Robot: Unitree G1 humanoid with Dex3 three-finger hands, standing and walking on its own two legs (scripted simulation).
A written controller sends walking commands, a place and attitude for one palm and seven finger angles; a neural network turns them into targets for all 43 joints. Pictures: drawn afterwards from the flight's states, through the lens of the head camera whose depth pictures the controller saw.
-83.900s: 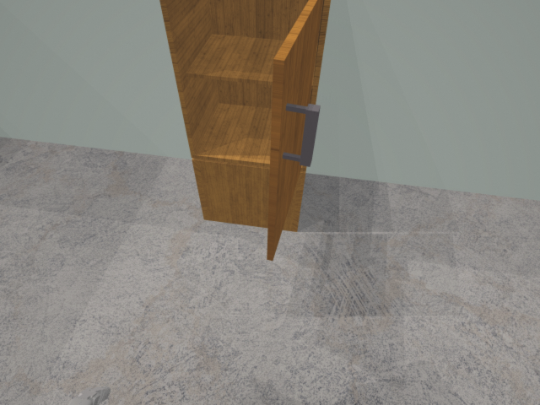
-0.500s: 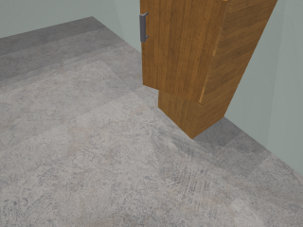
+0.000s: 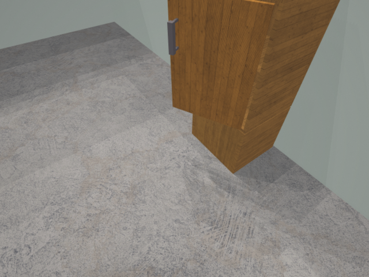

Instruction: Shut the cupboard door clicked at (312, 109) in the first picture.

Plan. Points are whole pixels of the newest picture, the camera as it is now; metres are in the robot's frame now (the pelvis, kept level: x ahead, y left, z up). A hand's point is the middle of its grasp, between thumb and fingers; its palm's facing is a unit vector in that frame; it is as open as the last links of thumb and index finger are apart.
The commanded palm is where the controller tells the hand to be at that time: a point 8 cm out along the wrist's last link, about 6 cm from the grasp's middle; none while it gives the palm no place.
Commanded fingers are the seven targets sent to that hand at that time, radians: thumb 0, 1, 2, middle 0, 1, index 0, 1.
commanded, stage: walk to a spot facing it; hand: left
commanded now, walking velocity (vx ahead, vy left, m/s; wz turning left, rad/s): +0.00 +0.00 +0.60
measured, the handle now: (174, 36) +1.01 +0.10 +0.06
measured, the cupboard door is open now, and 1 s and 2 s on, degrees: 27 27 27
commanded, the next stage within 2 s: turn to face it in 1.44 s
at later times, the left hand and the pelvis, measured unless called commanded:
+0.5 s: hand out of the picture -0.03 +0.25 -0.20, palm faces +0.28 -0.93 -0.24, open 7.4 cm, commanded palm none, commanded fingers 0.00 0.90 0.90 -0.20 -0.30 -0.20 -0.30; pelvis -0.03 +0.04 -0.03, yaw +16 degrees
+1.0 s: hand out of the picture -0.05 +0.20 -0.16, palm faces +0.59 -0.77 -0.25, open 7.4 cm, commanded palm none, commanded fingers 0.00 0.90 0.90 -0.20 -0.30 -0.20 -0.30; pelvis +0.05 +0.03 +0.00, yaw +37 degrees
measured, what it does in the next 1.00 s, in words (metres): steps on the spot, turning left: right foot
